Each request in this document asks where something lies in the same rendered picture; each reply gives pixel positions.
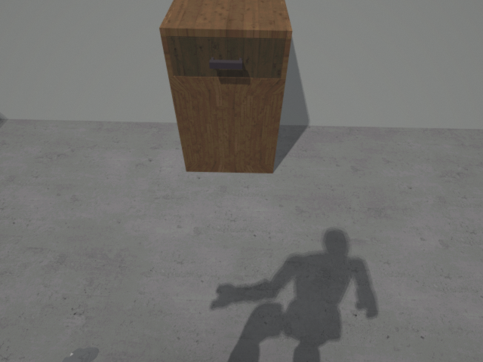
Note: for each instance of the handle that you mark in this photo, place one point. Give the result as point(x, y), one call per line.
point(225, 64)

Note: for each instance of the drawer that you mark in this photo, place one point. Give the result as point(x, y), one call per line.
point(261, 57)

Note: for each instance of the cabinet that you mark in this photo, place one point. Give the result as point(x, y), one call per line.
point(227, 124)

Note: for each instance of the left robot hand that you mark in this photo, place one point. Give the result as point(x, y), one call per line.
point(82, 355)

